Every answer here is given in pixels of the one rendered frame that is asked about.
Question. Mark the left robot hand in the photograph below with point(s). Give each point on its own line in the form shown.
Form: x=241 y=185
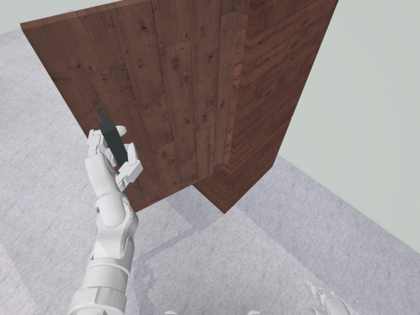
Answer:
x=100 y=164

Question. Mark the left robot forearm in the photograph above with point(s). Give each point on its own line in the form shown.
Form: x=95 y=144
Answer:
x=102 y=290

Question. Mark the cupboard door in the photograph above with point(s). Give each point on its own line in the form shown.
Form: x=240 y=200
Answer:
x=162 y=68

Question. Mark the handle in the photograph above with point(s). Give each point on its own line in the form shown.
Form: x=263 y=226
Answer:
x=112 y=138

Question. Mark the right robot hand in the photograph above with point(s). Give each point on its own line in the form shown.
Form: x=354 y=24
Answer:
x=333 y=306

